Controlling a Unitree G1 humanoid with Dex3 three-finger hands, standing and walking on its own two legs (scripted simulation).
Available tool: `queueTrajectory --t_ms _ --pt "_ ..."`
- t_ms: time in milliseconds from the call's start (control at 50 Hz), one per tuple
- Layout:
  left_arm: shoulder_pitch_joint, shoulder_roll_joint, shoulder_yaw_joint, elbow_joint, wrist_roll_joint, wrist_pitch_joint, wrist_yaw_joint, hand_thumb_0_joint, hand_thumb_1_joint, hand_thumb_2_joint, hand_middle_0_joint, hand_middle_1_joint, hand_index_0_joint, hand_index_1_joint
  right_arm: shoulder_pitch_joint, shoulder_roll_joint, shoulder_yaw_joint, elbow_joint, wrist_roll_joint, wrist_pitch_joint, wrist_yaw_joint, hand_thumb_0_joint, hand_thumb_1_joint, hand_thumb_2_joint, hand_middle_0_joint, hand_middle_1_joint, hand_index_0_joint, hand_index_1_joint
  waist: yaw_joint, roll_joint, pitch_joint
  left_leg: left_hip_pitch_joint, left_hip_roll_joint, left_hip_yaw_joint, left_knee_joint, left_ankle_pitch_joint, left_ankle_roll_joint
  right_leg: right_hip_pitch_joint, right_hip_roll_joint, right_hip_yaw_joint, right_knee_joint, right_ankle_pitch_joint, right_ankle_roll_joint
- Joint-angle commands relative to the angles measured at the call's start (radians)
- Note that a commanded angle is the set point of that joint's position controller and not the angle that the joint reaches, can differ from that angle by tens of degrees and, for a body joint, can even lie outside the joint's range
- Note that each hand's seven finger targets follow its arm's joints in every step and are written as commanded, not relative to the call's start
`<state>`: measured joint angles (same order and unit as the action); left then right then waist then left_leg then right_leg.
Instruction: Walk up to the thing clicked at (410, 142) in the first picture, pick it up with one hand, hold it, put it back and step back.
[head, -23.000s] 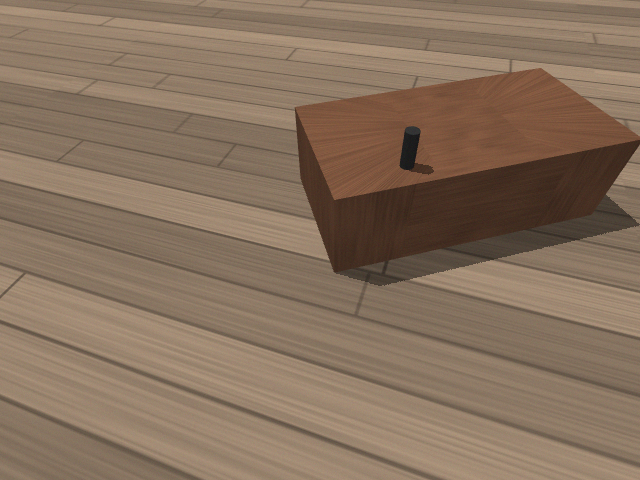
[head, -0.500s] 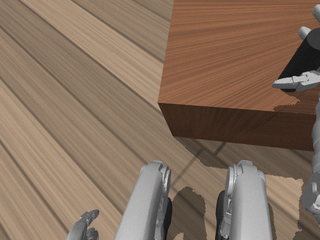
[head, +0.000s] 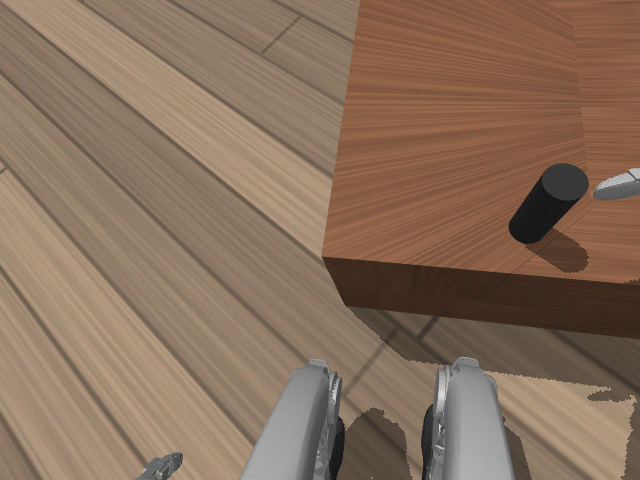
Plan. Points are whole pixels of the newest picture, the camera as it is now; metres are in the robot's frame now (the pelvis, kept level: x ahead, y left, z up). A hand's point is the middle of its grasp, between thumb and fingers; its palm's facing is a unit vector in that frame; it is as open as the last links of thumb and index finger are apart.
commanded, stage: home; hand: right
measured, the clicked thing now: (543, 207) +0.48 -0.23 -0.11
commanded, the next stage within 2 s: none
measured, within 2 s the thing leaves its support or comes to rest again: neither
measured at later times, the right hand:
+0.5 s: hand out of the picture +0.37 -0.33 +0.07, palm faces +0.25 +0.90 -0.35, open 17.1 cm
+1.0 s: hand out of the picture +0.19 -0.20 +0.09, palm faces +0.23 +0.94 -0.24, open 17.3 cm
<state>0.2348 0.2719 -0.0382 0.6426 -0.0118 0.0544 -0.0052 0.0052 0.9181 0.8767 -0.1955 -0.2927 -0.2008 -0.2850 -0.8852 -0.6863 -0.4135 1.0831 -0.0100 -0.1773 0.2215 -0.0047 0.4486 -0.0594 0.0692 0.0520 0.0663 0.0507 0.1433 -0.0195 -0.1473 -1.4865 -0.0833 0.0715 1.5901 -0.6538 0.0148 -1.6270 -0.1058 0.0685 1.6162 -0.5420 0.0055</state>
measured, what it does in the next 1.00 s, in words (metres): rises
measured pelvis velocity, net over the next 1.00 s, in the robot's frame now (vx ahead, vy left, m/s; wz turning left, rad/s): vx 0.05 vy -0.01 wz -0.12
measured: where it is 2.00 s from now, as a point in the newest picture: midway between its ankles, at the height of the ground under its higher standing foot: (378, 478)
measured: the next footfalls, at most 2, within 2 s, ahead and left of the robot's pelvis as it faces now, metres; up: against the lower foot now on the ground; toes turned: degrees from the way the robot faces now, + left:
none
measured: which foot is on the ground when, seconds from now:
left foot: down 0.00-1.00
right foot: down 0.00-1.00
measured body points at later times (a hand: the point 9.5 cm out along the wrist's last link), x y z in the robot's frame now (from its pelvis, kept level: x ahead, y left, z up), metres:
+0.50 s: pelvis +0.05 -0.04 +0.15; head +0.13 -0.08 +0.59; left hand +0.12 +0.22 +0.05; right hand +0.35 -0.38 +0.09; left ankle +0.04 +0.11 -0.53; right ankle +0.08 -0.13 -0.53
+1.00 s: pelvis +0.05 -0.01 +0.17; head +0.08 -0.01 +0.62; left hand +0.27 +0.19 +0.10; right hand +0.17 -0.25 +0.11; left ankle +0.04 +0.12 -0.53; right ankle +0.08 -0.13 -0.53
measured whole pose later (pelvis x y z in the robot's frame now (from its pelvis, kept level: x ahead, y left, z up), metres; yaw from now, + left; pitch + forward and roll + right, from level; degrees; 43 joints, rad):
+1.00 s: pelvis +0.05 -0.01 +0.17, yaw -7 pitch +5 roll +1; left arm 0.19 0.20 -0.05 0.51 -0.05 -0.02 0.13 0.01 0.90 0.90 -0.21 -0.30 -0.20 -0.30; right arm 0.40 -0.19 0.04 0.21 0.04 0.10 -0.14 -0.01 0.52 -0.07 0.07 0.06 0.06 0.06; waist -0.01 -0.02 -0.05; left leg -0.43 -0.01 0.03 0.78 -0.44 0.00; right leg -0.56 -0.02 0.01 0.81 -0.34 0.00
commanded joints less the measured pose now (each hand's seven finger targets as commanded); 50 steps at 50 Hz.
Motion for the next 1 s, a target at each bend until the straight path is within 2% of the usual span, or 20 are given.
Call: queueTrajectory --t_ms 0,20,60,100,140,180,260,300,360,420,460,480,500,540,600,640,660,780,920,980 --pt "0.177 0.198 0.067 -0.094 -0.008 0.020 0.008 0.000 0.905 0.888 -0.193 -0.303 -0.203 -0.292 -0.360 -0.497 -0.118 -0.298 -0.055 -0.027 -0.114 0.000 0.503 -0.068 0.046 0.057 0.059 0.056 -0.066 -0.258 -0.779 0.412 0.003 -0.034 -0.349 0.364 0.004 0.800 0.022 -0.003 -0.277 0.335 -0.035" --pt "0.194 0.205 0.083 -0.091 -0.006 0.024 0.013 0.000 0.895 0.891 -0.192 -0.300 -0.199 -0.293 -0.370 -0.456 -0.088 -0.348 -0.054 -0.026 -0.131 0.000 0.491 -0.070 0.047 0.056 0.059 0.056 -0.054 -0.270 -0.793 0.440 0.001 -0.034 -0.379 0.387 0.003 0.858 0.022 -0.007 -0.302 0.363 -0.036" --pt "0.181 0.164 0.057 -0.085 -0.010 0.028 0.021 0.000 0.893 0.899 -0.199 -0.296 -0.200 -0.295 -0.180 -0.395 -0.080 -0.222 -0.055 -0.001 -0.182 0.000 0.543 -0.059 0.053 0.054 0.053 0.054 -0.060 -0.238 -0.663 0.477 -0.004 -0.029 -0.447 0.430 -0.002 0.888 0.024 -0.012 -0.361 0.404 -0.038" --pt "0.202 0.156 0.055 -0.043 -0.006 0.038 0.031 0.000 0.894 0.900 -0.199 -0.296 -0.200 -0.296 -0.180 -0.382 -0.066 -0.142 -0.071 0.017 -0.233 0.000 0.552 -0.053 0.052 0.052 0.052 0.052 -0.034 -0.192 -0.500 0.509 -0.007 -0.028 -0.517 0.433 -0.002 0.850 0.030 -0.018 -0.427 0.365 -0.041" --pt "0.207 0.162 0.060 -0.031 -0.002 0.037 0.038 0.000 0.894 0.900 -0.199 -0.297 -0.200 -0.296 -0.206 -0.327 -0.030 -0.123 -0.075 0.023 -0.265 0.000 0.543 -0.059 0.053 0.054 0.053 0.053 -0.010 -0.211 -0.435 0.512 -0.006 -0.030 -0.572 0.428 0.002 0.908 0.029 -0.024 -0.480 0.361 -0.036" --pt "0.207 0.170 0.065 -0.041 -0.004 0.031 0.039 0.000 0.894 0.900 -0.199 -0.297 -0.200 -0.296 -0.143 -0.261 0.002 -0.081 -0.069 0.034 -0.281 0.000 0.553 -0.053 0.052 0.052 0.052 0.052 -0.010 -0.217 -0.405 0.537 -0.008 -0.023 -0.620 0.430 0.007 0.982 0.027 -0.025 -0.532 0.386 -0.031" --pt "0.211 0.175 0.073 -0.054 -0.009 0.018 0.041 0.000 0.895 0.900 -0.199 -0.297 -0.200 -0.296 0.045 -0.057 0.099 -0.016 -0.040 0.068 -0.295 0.000 0.514 -0.075 0.056 0.058 0.056 0.058 -0.002 -0.173 -0.310 0.573 -0.007 0.003 -0.685 0.453 0.015 1.071 0.018 -0.007 -0.624 0.457 -0.019" --pt "0.212 0.178 0.082 -0.072 -0.016 0.016 0.041 0.000 0.895 0.900 -0.199 -0.297 -0.200 -0.296 0.149 -0.019 0.115 -0.059 -0.026 0.088 -0.299 0.000 0.479 -0.096 0.059 0.064 0.059 0.064 -0.018 -0.155 -0.301 0.619 -0.006 0.008 -0.715 0.469 0.016 1.130 0.016 0.004 -0.675 0.492 -0.014" --pt "0.202 0.168 0.085 -0.073 -0.026 0.015 0.045 0.000 0.895 0.900 -0.199 -0.297 -0.200 -0.296 0.202 0.080 0.192 -0.183 -0.004 0.114 -0.305 0.000 0.448 -0.115 0.063 0.070 0.063 0.070 -0.034 -0.170 -0.282 0.678 -0.001 0.015 -0.757 0.431 0.022 1.196 0.011 0.029 -0.768 0.462 -0.001" --pt "0.158 0.162 0.086 -0.104 -0.041 0.006 0.059 0.000 0.895 0.900 -0.199 -0.297 -0.200 -0.296 0.298 0.013 0.151 -0.361 0.002 0.120 -0.334 0.000 0.452 -0.112 0.062 0.069 0.062 0.069 -0.075 -0.151 -0.295 0.778 0.007 0.010 -0.799 0.425 0.024 1.229 0.016 0.025 -0.830 0.414 -0.003" --pt "0.133 0.158 0.083 -0.125 -0.044 -0.003 0.072 0.000 0.895 0.900 -0.199 -0.297 -0.200 -0.296 0.370 -0.005 0.137 -0.568 0.013 0.110 -0.352 0.000 0.473 -0.100 0.060 0.066 0.060 0.066 -0.109 -0.208 -0.353 0.835 0.019 0.005 -0.812 0.425 0.027 1.307 0.017 0.037 -0.872 0.426 0.013" --pt "0.105 0.149 0.072 -0.131 -0.048 -0.008 0.080 0.000 0.895 0.900 -0.199 -0.297 -0.200 -0.296 0.437 0.040 0.164 -0.507 0.017 0.121 -0.360 0.000 0.484 -0.093 0.059 0.064 0.059 0.064 -0.099 -0.184 -0.287 0.837 0.022 0.006 -0.825 0.408 0.028 1.297 0.018 0.037 -0.888 0.393 0.013" --pt "0.108 0.142 0.071 -0.138 -0.046 -0.012 0.090 0.000 0.895 0.900 -0.199 -0.298 -0.200 -0.297 0.469 0.045 0.155 -0.602 0.021 0.116 -0.371 0.000 0.511 -0.077 0.056 0.059 0.056 0.059 -0.108 -0.186 -0.289 0.854 0.026 0.002 -0.835 0.414 0.025 1.309 0.021 0.036 -0.900 0.393 0.016" --pt "0.081 0.126 0.063 -0.150 -0.043 -0.021 0.103 0.000 0.895 0.900 -0.199 -0.298 -0.200 -0.297 0.598 0.094 0.174 -0.641 0.027 0.118 -0.383 0.000 0.508 -0.079 0.056 0.059 0.056 0.059 -0.113 -0.176 -0.242 0.880 0.033 0.000 -0.849 0.411 0.023 1.315 0.017 0.049 -0.931 0.387 0.022" --pt "0.044 0.104 0.059 -0.174 -0.040 -0.037 0.117 0.000 0.895 0.900 -0.199 -0.298 -0.200 -0.297 0.713 0.211 0.244 -0.711 0.034 0.126 -0.384 0.000 0.534 -0.063 0.053 0.055 0.053 0.055 -0.107 -0.160 -0.185 0.902 0.036 -0.009 -0.878 0.408 0.022 1.312 0.027 0.019 -0.941 0.372 0.014" --pt "0.018 0.097 0.057 -0.183 -0.040 -0.051 0.122 0.000 0.895 0.900 -0.199 -0.297 -0.200 -0.297 0.755 0.252 0.283 -0.765 0.040 0.135 -0.383 0.000 0.541 -0.059 0.053 0.054 0.053 0.054 -0.104 -0.150 -0.144 0.923 0.039 -0.011 -0.894 0.411 0.020 1.315 0.027 0.009 -0.952 0.362 0.014" --pt "0.007 0.089 0.058 -0.185 -0.037 -0.059 0.122 0.000 0.895 0.900 -0.199 -0.298 -0.200 -0.297 0.848 0.319 0.332 -0.758 0.042 0.145 -0.378 0.000 0.553 -0.052 0.051 0.052 0.051 0.052 -0.107 -0.120 -0.127 0.935 0.038 -0.007 -0.899 0.415 0.019 1.305 0.030 0.002 -0.954 0.368 0.011" --pt "-0.053 0.071 0.062 -0.232 -0.041 -0.093 0.128 0.000 0.895 0.901 -0.200 -0.299 -0.200 -0.298 1.109 0.381 0.404 -0.947 0.047 0.183 -0.375 0.000 0.522 -0.069 0.054 0.056 0.054 0.056 -0.118 0.004 -0.033 0.984 0.036 0.001 -0.938 0.380 0.008 1.258 0.046 -0.037 -0.964 0.308 -0.006" --pt "-0.073 0.053 0.049 -0.258 -0.035 -0.111 0.157 0.000 0.895 0.901 -0.200 -0.300 -0.200 -0.300 1.139 0.349 0.370 -1.097 0.043 0.208 -0.374 0.000 0.545 -0.055 0.052 0.052 0.052 0.052 -0.099 0.013 0.004 0.982 0.059 -0.036 -0.959 0.365 -0.010 1.236 0.085 -0.081 -0.926 0.282 -0.023" --pt "-0.059 0.050 0.048 -0.256 -0.026 -0.121 0.171 0.000 0.896 0.901 -0.200 -0.301 -0.200 -0.301 1.122 0.348 0.358 -1.121 0.040 0.218 -0.375 0.000 0.555 -0.049 0.050 0.050 0.050 0.050 -0.092 -0.002 -0.031 0.989 0.069 -0.050 -0.957 0.379 -0.012 1.260 0.092 -0.085 -0.910 0.289 -0.024"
